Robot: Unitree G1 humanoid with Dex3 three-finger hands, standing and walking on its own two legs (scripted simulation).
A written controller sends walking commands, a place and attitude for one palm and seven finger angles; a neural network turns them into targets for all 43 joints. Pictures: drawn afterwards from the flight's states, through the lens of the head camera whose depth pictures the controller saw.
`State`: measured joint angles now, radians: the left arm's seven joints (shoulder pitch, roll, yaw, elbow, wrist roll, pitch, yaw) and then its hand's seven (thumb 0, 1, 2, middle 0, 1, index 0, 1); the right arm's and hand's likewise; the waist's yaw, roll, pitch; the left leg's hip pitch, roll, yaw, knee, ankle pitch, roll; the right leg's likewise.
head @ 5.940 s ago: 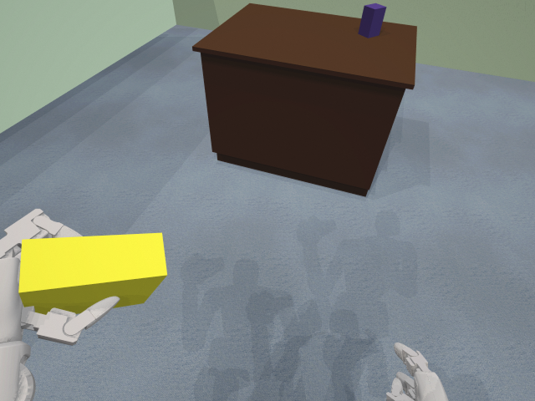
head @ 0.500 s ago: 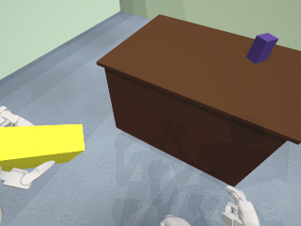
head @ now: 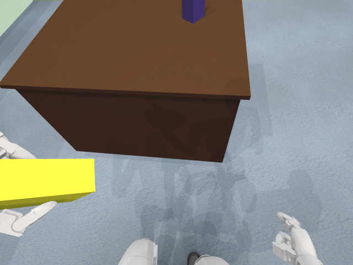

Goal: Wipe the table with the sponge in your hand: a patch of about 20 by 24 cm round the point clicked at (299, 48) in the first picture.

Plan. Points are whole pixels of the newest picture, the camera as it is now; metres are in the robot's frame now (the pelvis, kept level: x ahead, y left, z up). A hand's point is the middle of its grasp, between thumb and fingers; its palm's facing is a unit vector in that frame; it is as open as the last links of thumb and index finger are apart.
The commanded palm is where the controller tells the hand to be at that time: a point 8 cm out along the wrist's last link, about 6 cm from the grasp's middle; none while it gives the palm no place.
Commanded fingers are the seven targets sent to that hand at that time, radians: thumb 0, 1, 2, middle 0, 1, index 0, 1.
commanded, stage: turn to face it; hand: left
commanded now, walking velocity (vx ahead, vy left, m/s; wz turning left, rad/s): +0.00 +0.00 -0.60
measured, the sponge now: (54, 184) +0.23 +0.20 +0.14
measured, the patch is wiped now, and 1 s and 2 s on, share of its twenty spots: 0.00 0.00 0.00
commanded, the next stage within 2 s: take the last steps up to it in 0.76 s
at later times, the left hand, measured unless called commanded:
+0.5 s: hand (49, 192) +0.21 +0.18 +0.17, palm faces +0.14 -0.88 -0.46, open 9.5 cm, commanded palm +0.16 +0.23 +0.18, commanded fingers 0.00 0.10 1.30 -1.20 -1.60 -1.20 -1.60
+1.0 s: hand (151, 194) +0.21 +0.03 +0.18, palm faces -0.16 -0.80 -0.57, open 9.5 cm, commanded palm +0.19 +0.12 +0.18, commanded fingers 0.00 0.10 1.30 -1.20 -1.60 -1.20 -1.60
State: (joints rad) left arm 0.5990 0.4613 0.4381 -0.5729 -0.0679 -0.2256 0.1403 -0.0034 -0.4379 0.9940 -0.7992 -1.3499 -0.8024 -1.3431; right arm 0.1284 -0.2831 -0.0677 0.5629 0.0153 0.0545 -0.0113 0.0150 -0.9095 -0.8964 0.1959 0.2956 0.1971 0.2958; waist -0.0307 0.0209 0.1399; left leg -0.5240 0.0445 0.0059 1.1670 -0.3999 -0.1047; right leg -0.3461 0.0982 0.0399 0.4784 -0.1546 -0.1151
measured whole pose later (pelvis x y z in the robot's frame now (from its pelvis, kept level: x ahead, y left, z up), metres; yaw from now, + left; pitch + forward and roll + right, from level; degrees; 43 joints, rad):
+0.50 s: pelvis -0.07 +0.00 +0.00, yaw -15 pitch +2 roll +2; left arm 0.42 0.44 0.39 -0.52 -0.03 -0.21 0.10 0.00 -0.44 0.99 -0.80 -1.35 -0.80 -1.34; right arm 0.16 -0.17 0.00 0.50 0.00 0.06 0.01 0.01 -0.91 -0.90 0.20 0.30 0.20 0.30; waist 0.04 -0.06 0.06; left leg -0.19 0.00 0.07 0.46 -0.30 0.00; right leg -0.61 0.18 0.09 0.92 -0.32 0.02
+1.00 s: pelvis -0.09 -0.05 -0.01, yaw -29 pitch +1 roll -1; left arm 0.63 0.50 0.46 -0.71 -0.03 -0.26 0.15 0.00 -0.44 0.99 -0.80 -1.35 -0.80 -1.34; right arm 0.17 -0.26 -0.04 0.57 0.01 -0.02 -0.03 0.01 -0.91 -0.90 0.20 0.30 0.20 0.30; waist -0.08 -0.01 0.10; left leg -0.33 0.06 0.06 0.63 -0.35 -0.03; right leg -0.36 0.02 -0.02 0.59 -0.24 -0.01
